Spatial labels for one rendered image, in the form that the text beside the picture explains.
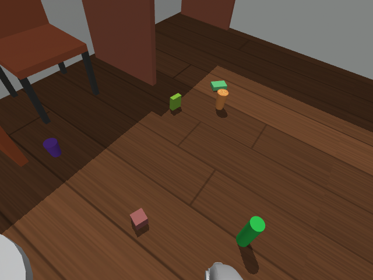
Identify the chair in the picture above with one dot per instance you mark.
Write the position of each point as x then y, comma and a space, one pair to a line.
29, 44

